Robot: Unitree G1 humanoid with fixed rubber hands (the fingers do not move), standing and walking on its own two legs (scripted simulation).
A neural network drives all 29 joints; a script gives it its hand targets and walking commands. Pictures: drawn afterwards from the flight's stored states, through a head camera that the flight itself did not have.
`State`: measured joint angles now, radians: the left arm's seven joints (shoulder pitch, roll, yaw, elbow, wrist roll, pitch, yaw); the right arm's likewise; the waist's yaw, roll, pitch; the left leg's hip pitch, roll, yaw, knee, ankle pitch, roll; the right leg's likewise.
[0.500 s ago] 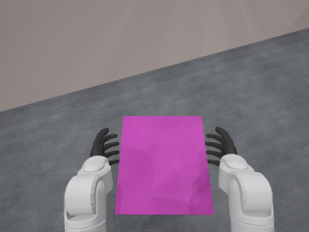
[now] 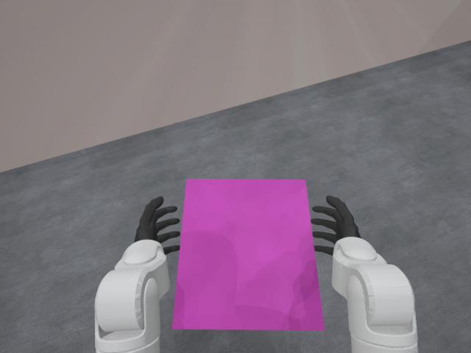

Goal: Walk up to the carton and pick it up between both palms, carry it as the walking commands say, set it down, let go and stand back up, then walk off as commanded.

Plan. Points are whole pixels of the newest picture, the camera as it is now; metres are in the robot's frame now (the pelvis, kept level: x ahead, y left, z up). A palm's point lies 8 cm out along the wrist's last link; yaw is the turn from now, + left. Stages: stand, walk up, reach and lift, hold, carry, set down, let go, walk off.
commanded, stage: carry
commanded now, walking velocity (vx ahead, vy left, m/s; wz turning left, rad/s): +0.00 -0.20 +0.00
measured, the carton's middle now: (245, 256) +0.30 +0.01 +0.01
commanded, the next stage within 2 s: none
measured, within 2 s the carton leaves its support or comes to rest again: neither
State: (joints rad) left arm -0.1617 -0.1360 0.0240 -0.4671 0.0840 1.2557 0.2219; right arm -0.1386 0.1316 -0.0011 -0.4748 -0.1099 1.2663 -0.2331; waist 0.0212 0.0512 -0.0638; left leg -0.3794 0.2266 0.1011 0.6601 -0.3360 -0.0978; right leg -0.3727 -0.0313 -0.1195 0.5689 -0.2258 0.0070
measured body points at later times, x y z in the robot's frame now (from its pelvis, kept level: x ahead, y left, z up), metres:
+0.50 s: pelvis -0.03 -0.14 +0.01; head -0.01 -0.13 +0.46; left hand +0.25 +0.02 +0.11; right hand +0.25 -0.27 +0.10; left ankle -0.03 +0.02 -0.72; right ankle +0.00 -0.28 -0.70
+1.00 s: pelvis -0.05 -0.30 +0.01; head -0.04 -0.29 +0.46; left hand +0.21 -0.14 +0.10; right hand +0.23 -0.43 +0.10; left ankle -0.06 -0.17 -0.72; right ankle -0.03 -0.41 -0.68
